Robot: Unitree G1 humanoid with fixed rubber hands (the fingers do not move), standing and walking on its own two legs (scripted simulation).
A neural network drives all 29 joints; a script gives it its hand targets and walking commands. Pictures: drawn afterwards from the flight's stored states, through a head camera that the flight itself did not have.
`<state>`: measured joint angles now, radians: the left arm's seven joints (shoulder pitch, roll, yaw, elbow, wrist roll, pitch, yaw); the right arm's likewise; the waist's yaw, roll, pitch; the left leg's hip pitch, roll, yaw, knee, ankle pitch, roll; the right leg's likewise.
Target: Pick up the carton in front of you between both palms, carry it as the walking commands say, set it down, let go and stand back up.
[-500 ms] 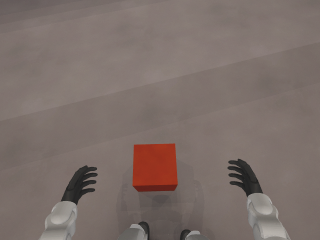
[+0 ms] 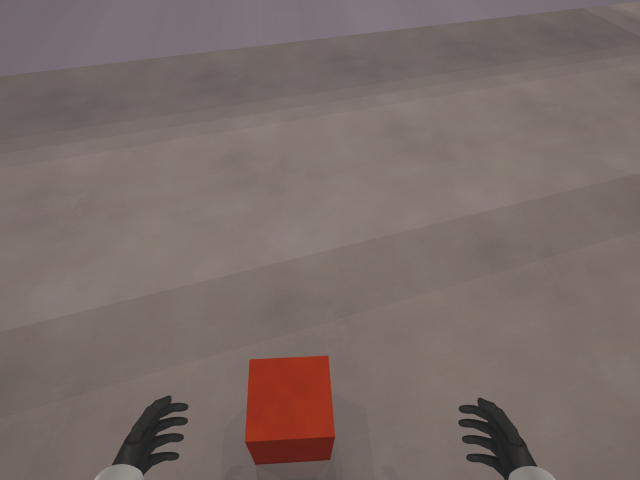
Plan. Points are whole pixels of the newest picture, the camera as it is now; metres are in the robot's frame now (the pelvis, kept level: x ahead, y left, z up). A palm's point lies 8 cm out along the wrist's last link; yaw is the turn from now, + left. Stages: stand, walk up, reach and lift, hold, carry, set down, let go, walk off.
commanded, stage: let go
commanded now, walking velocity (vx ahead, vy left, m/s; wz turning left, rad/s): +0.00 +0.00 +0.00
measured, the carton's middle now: (291, 411) +0.40 +0.07 -0.65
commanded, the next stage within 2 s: stand in 0.16 s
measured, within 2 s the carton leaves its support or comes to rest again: neither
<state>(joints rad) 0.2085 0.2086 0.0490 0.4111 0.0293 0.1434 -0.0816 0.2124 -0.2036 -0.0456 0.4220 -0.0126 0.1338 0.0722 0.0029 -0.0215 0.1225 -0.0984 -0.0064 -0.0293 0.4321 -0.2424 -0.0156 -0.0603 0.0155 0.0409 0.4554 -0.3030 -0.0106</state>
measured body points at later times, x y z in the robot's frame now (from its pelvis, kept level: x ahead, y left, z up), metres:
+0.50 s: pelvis +0.02 +0.02 +0.00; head +0.02 +0.04 +0.45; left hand +0.16 +0.31 -0.10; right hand +0.16 -0.28 -0.09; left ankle +0.00 +0.13 -0.74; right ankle -0.03 -0.11 -0.74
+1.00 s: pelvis +0.01 +0.02 +0.00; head +0.01 +0.03 +0.45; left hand +0.13 +0.32 -0.11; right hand +0.13 -0.28 -0.10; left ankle +0.00 +0.13 -0.74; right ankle -0.03 -0.11 -0.74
